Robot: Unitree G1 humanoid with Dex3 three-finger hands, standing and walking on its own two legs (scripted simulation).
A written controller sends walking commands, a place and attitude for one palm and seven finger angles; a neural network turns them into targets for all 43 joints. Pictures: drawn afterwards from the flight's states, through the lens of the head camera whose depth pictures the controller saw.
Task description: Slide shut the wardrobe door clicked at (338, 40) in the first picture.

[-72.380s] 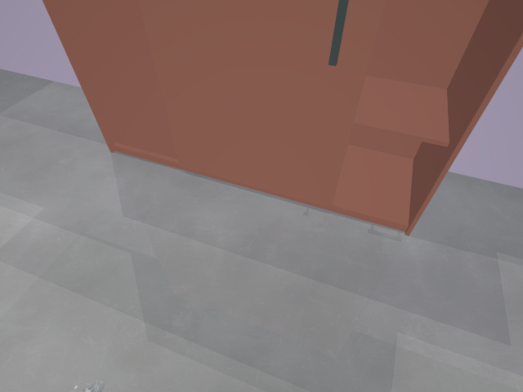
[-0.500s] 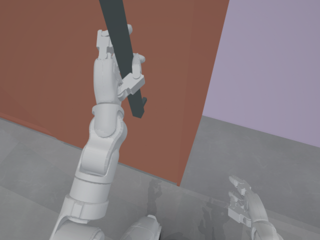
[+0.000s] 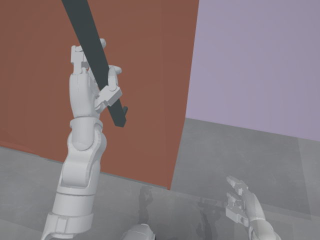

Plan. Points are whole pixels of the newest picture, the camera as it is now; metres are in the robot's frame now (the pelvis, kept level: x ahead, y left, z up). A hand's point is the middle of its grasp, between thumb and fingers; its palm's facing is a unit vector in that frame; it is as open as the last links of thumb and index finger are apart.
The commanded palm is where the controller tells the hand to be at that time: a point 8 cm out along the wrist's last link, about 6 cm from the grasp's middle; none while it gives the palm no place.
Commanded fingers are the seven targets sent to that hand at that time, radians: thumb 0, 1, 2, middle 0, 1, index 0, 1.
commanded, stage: step sideways, sliding the door along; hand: left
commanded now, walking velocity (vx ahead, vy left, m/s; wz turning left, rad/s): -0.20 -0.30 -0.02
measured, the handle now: (108, 73) +0.39 +0.20 +0.18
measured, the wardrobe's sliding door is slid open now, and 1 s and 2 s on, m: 0.00 0.00 0.00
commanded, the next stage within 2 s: none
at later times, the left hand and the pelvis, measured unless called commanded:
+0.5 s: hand (117, 86) +0.35 +0.16 +0.19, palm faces +0.39 -0.92 -0.02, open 7.2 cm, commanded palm +0.32 +0.08 +0.20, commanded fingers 0.00 0.90 0.90 -0.45 -1.40 -0.45 -1.40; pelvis -0.02 -0.04 -0.01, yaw +4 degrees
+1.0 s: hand (117, 87) +0.35 +0.16 +0.19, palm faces +0.34 -0.94 -0.02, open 7.3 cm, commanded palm +0.32 +0.06 +0.20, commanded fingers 0.00 0.90 0.90 -0.45 -1.40 -0.45 -1.40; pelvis +0.00 +0.00 -0.01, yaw +5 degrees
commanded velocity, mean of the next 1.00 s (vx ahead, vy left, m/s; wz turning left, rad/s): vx -0.15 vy -0.06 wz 0.00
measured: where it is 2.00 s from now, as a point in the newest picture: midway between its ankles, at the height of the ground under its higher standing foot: outside the picture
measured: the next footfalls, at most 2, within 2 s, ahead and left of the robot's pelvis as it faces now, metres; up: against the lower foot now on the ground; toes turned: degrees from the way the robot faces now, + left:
right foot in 0.08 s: +0.04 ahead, -0.14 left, +0.00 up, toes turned +6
